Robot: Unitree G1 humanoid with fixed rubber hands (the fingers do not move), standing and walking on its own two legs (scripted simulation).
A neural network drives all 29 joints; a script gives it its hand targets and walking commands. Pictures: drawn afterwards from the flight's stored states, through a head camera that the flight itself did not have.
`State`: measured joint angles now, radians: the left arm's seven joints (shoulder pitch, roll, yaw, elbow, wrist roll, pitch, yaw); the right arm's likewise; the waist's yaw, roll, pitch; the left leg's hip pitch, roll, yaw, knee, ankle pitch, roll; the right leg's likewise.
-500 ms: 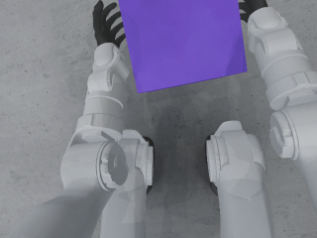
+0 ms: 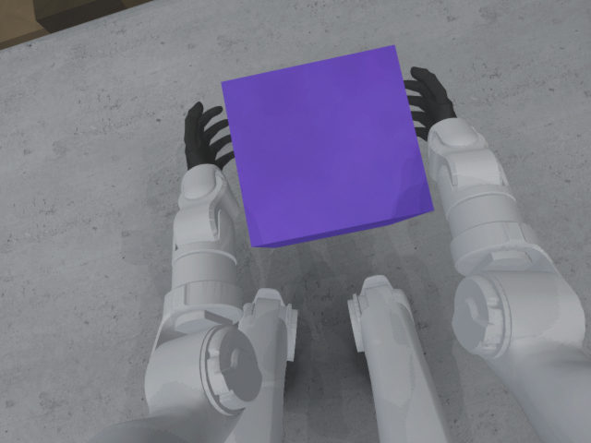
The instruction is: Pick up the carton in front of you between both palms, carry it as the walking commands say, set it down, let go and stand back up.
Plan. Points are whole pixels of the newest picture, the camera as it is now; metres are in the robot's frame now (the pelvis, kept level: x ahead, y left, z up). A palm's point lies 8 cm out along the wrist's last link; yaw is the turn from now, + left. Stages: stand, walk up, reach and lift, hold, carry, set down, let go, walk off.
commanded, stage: reach and lift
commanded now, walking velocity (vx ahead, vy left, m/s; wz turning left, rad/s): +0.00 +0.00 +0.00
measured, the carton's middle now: (321, 168) +0.48 -0.04 -0.15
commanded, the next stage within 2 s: none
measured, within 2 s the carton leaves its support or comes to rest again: neither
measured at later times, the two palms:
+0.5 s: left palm (129, 140) +0.44 +0.12 +0.10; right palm (485, 97) +0.44 -0.18 +0.08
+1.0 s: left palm out of the picture +0.42 +0.14 +0.25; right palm out of the picture +0.40 -0.16 +0.23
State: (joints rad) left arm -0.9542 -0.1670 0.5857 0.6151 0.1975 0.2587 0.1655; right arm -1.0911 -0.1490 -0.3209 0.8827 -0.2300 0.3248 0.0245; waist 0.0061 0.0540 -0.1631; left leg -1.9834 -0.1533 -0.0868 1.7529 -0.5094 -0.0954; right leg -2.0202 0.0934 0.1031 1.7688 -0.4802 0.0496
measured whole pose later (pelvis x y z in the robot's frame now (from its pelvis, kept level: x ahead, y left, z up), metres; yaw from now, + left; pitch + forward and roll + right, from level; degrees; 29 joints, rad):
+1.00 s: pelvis +0.10 +0.01 +0.26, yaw -3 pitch +13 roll +0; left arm -0.33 -0.17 0.32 0.52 0.20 0.33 0.07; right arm -0.31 0.11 -0.25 0.54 -0.20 0.39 -0.05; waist 0.00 0.02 -0.17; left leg -0.60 -0.07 -0.15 0.71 -0.33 -0.02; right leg -0.61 0.06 0.14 0.70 -0.30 0.02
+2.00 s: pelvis +0.10 +0.00 +0.29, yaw -3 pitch -4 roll +0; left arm -0.31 -0.17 0.29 0.36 0.31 0.63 0.00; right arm -0.28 0.16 -0.23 0.34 -0.30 0.69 -0.02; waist 0.00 0.01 -0.02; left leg -0.09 -0.04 -0.15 0.38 -0.21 -0.01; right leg -0.11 0.04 0.13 0.37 -0.19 0.01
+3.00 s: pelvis +0.10 +0.00 +0.29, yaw -2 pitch -5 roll +0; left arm -0.34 -0.17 0.28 0.30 0.32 0.72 0.00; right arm -0.30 0.16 -0.23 0.28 -0.31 0.78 -0.01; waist -0.01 0.00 -0.05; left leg -0.12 -0.03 -0.12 0.43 -0.25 -0.01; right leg -0.12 0.03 0.10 0.40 -0.21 0.01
